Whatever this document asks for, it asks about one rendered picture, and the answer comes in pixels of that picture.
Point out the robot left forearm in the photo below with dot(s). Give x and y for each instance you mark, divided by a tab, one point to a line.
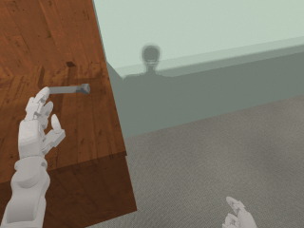
27	206

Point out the counter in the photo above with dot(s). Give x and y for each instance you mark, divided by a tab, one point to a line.
53	43

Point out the right robot hand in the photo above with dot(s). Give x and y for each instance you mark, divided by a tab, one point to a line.
243	220

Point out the tap lever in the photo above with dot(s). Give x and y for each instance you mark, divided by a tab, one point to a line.
84	89

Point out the left robot hand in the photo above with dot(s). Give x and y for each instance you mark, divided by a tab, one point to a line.
31	129

